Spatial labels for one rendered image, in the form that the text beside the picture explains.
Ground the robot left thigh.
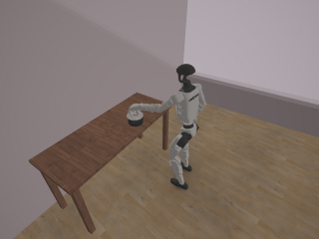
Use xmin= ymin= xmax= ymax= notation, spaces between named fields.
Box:
xmin=168 ymin=133 xmax=189 ymax=165

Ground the left robot upper arm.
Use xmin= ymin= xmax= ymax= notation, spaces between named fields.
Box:
xmin=156 ymin=93 xmax=184 ymax=113

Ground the left robot hand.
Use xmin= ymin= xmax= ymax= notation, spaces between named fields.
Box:
xmin=128 ymin=104 xmax=141 ymax=117

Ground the robot right forearm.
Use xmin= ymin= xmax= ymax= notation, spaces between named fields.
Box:
xmin=196 ymin=108 xmax=204 ymax=117

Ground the pot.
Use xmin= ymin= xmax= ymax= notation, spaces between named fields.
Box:
xmin=128 ymin=118 xmax=144 ymax=126

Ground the table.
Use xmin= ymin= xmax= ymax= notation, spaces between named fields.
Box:
xmin=29 ymin=93 xmax=171 ymax=234

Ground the lid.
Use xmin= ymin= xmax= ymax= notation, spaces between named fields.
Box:
xmin=127 ymin=111 xmax=144 ymax=121

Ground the humanoid robot torso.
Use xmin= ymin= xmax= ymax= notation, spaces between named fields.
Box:
xmin=175 ymin=86 xmax=199 ymax=140

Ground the right robot upper arm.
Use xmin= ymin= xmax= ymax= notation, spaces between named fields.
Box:
xmin=192 ymin=84 xmax=206 ymax=109

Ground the robot left forearm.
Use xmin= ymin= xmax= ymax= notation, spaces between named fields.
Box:
xmin=136 ymin=103 xmax=159 ymax=113

